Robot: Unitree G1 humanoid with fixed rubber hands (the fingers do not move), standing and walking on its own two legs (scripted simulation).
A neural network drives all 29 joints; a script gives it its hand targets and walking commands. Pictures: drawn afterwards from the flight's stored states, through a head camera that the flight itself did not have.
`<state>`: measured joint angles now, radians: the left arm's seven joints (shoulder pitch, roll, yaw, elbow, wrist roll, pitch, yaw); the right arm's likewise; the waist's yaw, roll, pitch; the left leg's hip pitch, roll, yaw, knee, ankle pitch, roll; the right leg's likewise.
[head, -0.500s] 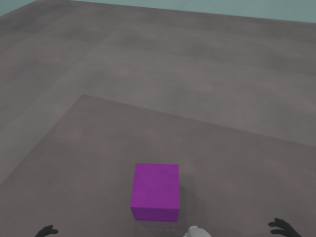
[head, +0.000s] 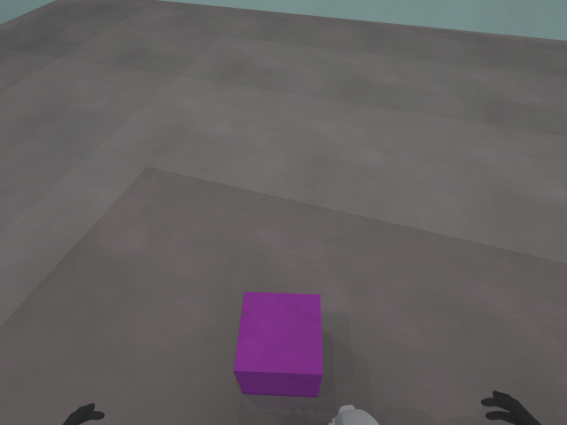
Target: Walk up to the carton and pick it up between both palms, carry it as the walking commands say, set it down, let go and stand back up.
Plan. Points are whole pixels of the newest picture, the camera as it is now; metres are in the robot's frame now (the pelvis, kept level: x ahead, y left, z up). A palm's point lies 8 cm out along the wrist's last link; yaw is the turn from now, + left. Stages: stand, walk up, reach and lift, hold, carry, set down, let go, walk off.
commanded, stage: walk up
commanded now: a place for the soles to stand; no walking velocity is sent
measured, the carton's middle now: (280, 344) +0.48 +0.03 -0.60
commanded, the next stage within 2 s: none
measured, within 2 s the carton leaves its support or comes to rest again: neither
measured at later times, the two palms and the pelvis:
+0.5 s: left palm out of the picture +0.10 +0.34 -0.07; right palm out of the picture +0.08 -0.30 -0.07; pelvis -0.03 +0.02 +0.00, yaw -2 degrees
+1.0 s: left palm out of the picture +0.06 +0.37 -0.07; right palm out of the picture +0.03 -0.29 -0.07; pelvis -0.05 +0.04 +0.00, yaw -4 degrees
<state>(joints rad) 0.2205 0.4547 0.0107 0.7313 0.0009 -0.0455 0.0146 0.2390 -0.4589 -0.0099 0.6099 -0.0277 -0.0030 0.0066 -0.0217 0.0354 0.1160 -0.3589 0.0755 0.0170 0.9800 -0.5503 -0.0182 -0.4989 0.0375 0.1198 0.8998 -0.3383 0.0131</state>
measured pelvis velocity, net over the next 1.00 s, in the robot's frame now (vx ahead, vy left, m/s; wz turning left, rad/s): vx -0.05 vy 0.04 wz -0.07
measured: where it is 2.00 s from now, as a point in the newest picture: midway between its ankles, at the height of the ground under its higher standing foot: outside the picture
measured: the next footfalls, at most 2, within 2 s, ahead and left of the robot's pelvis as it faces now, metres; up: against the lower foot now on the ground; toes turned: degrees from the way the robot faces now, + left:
right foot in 0.84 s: +0.05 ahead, -0.14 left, +0.00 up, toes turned -1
